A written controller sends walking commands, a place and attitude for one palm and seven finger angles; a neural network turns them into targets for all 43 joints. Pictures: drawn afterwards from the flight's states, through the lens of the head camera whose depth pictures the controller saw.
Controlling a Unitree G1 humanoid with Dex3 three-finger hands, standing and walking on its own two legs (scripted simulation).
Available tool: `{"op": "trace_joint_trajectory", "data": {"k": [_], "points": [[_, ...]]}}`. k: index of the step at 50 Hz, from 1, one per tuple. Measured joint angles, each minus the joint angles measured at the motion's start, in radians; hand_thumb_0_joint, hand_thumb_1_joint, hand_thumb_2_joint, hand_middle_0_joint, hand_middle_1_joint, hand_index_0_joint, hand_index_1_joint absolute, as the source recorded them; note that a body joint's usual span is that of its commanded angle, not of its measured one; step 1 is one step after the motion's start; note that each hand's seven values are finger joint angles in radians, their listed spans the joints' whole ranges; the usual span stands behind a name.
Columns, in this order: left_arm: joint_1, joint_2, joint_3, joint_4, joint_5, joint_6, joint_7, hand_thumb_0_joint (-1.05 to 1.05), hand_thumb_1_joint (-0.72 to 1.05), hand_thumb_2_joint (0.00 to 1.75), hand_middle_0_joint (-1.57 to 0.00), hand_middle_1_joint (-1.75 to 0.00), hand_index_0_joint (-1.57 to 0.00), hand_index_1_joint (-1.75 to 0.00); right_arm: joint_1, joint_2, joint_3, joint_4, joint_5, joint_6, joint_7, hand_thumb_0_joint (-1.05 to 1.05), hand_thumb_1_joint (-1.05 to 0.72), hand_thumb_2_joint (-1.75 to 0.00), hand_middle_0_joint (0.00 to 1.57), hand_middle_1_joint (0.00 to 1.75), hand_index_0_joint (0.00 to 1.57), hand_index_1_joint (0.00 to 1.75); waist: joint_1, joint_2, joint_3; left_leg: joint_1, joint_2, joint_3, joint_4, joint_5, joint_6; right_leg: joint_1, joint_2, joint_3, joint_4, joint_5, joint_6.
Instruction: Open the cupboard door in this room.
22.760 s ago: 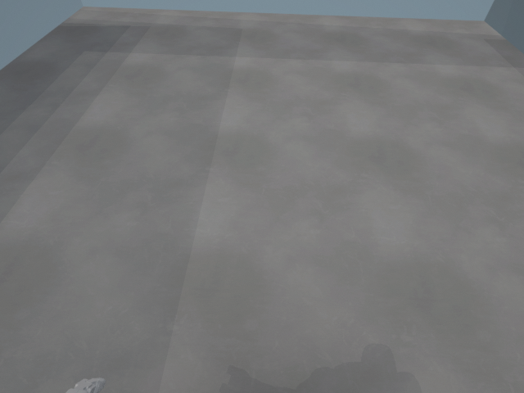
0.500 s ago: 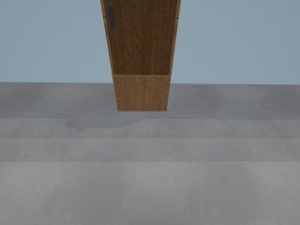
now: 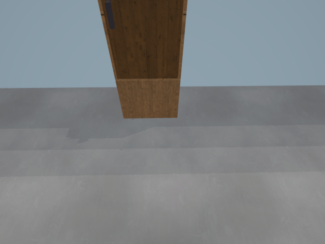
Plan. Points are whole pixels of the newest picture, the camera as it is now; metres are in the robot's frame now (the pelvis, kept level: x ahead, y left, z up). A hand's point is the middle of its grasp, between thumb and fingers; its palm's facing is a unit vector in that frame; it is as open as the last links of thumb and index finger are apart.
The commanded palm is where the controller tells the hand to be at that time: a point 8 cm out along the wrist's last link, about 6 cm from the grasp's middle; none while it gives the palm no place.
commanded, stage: stand and wait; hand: left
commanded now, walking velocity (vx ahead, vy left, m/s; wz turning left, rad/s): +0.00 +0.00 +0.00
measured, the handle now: (110, 13) +1.12 +0.31 +0.08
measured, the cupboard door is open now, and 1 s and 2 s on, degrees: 0 0 0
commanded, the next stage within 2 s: look at it before walking up in 0.54 s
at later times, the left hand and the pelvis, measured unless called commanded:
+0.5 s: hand out of the picture -0.01 +0.15 -0.18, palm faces +0.04 -0.99 -0.16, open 7.4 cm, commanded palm none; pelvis +0.02 +0.00 +0.00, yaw +0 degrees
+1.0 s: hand out of the picture +0.00 +0.17 -0.18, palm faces +0.02 -0.99 -0.17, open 7.4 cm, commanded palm none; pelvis +0.02 +0.01 +0.00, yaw +0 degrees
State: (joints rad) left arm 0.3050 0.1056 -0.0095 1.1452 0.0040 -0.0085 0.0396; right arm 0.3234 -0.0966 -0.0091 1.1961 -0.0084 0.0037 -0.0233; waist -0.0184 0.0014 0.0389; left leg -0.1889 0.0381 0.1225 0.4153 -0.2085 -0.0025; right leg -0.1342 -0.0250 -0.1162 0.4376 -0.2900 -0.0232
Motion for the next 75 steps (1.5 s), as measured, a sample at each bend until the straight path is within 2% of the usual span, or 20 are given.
{"op": "trace_joint_trajectory", "data": {"k": [5, 10, 22, 47, 67, 72, 75], "points": [[0.006, -0.004, 0.001, -0.003, 0.003, -0.004, 0.002, 0.01, 0.91, 0.9, -0.2, -0.3, -0.2, -0.3, -0.036, 0.003, -0.003, -0.015, -0.003, -0.001, -0.004, 0.01, -0.91, -0.9, 0.2, 0.3, 0.2, 0.3, 0.009, 0.0, -0.005, -0.004, 0.001, -0.008, 0.015, -0.012, -0.003, 0.001, 0.0, -0.007, 0.01, -0.013, -0.002], [0.013, -0.007, -0.001, -0.003, 0.004, -0.009, 0.003, 0.0, 0.91, 0.9, -0.2, -0.3, -0.19, -0.3, -0.052, -0.021, -0.006, -0.014, -0.002, -0.005, -0.01, 0.02, -0.93, -0.9, 0.2, 0.3, 0.2, 0.3, 0.017, -0.004, -0.011, 0.007, 0.0, -0.011, 0.012, -0.019, -0.004, 0.016, 0.001, -0.01, 0.001, -0.017, -0.001], [0.012, 0.0, -0.004, 0.0, 0.005, -0.013, 0.002, 0.0, 0.91, 0.9, -0.2, -0.3, -0.19, -0.3, -0.066, -0.041, -0.003, -0.029, -0.001, -0.017, -0.015, 0.01, -0.92, -0.9, 0.2, 0.3, 0.2, 0.3, 0.02, -0.013, -0.007, 0.036, 0.002, -0.009, -0.013, -0.018, -0.006, 0.051, 0.006, -0.009, -0.039, -0.007, 0.0], [0.007, 0.022, -0.001, -0.007, 0.005, -0.014, 0.001, 0.0, 0.91, 0.9, -0.2, -0.3, -0.19, -0.3, -0.044, -0.028, 0.003, -0.021, 0.001, -0.023, -0.01, 0.01, -0.91, -0.9, 0.2, 0.3, 0.2, 0.3, 0.015, -0.011, -0.001, 0.058, -0.007, 0.003, -0.03, -0.02, 0.006, 0.072, -0.001, 0.003, -0.063, 0.003, 0.013], [-0.016, 0.057, 0.005, -0.005, 0.008, -0.013, -0.005, 0.0, 0.91, 0.9, -0.2, -0.3, -0.2, -0.3, -0.074, -0.063, -0.002, -0.04, 0.0, -0.032, -0.006, 0.0, -0.91, -0.9, 0.2, 0.3, 0.2, 0.3, 0.017, -0.014, 0.004, 0.059, -0.021, 0.012, -0.039, -0.013, 0.024, 0.072, -0.015, 0.011, -0.073, 0.016, 0.03], [0.001, 0.063, 0.013, -0.011, 0.015, -0.005, -0.016, 0.0, 0.91, 0.9, -0.2, -0.3, -0.19, -0.3, -0.045, -0.062, -0.009, -0.049, -0.008, -0.017, 0.003, 0.0, -0.91, -0.9, 0.2, 0.3, 0.2, 0.3, 0.014, -0.016, -0.024, 0.029, -0.027, 0.001, 0.032, -0.06, 0.029, 0.049, -0.028, 0.0, -0.004, -0.035, 0.034], [0.024, 0.061, 0.022, -0.02, 0.021, -0.006, -0.026, 0.0, 0.91, 0.9, -0.2, -0.3, -0.19, -0.3, -0.011, -0.057, -0.015, -0.06, -0.011, -0.006, 0.012, 0.0, -0.91, -0.9, 0.2, 0.3, 0.2, 0.3, 0.016, -0.007, -0.041, -0.016, -0.022, -0.02, 0.131, -0.145, 0.033, 0.04, -0.029, -0.02, 0.034, -0.076, 0.035]]}}
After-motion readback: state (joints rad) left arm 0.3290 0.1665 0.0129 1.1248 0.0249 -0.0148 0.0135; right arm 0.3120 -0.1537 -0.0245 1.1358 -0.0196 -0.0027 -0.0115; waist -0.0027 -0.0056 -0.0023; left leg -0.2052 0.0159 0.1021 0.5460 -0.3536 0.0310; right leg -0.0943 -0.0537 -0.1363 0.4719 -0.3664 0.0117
